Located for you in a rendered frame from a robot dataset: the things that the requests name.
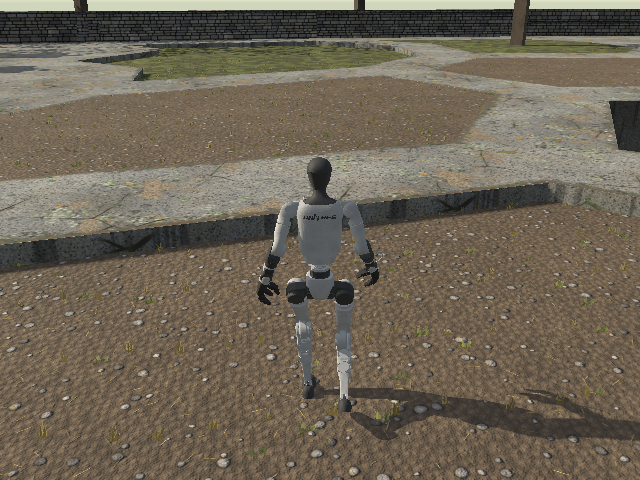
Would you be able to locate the robot right forearm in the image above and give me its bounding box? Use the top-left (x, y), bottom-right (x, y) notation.
top-left (359, 239), bottom-right (378, 273)

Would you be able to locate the humanoid robot torso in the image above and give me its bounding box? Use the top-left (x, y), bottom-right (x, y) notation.
top-left (296, 196), bottom-right (343, 300)

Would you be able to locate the robot right foot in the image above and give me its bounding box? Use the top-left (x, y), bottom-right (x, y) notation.
top-left (337, 396), bottom-right (352, 412)

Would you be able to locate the right robot hand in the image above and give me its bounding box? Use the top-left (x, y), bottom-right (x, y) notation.
top-left (356, 268), bottom-right (379, 287)

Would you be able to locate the left robot upper arm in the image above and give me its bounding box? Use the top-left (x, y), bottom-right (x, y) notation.
top-left (270, 201), bottom-right (299, 257)

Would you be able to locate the left robot hand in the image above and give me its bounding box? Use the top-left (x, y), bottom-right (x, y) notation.
top-left (256, 281), bottom-right (280, 305)

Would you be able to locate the right robot upper arm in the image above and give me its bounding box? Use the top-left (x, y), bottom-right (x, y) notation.
top-left (340, 201), bottom-right (370, 255)

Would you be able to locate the robot left forearm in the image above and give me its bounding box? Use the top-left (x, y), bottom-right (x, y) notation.
top-left (259, 241), bottom-right (280, 285)

